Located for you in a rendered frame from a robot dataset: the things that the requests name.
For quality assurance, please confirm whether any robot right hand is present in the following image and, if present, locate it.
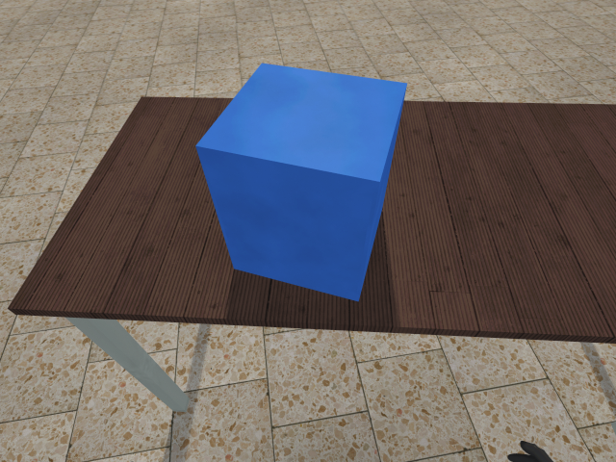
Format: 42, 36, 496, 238
507, 441, 553, 462

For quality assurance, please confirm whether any carton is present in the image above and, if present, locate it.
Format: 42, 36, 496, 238
195, 64, 407, 301

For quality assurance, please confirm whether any table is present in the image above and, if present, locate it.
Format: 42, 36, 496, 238
8, 96, 616, 435

